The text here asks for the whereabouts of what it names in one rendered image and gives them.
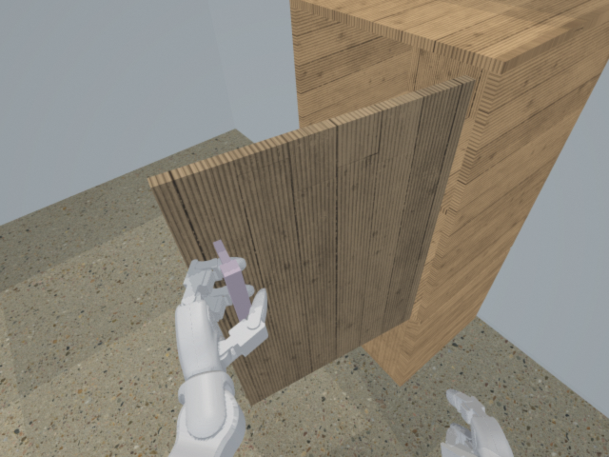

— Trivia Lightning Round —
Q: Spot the robot left forearm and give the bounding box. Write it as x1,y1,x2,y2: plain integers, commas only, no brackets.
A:
168,370,246,457

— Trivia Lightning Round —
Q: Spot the cupboard door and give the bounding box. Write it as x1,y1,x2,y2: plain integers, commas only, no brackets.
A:
147,75,476,406

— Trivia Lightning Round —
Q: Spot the handle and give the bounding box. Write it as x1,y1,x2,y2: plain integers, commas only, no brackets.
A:
213,240,251,322

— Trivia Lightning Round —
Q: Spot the left robot hand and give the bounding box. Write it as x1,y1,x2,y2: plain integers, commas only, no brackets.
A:
175,257,268,381

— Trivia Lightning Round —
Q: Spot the right robot hand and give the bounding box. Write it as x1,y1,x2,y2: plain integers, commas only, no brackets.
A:
441,388,514,457

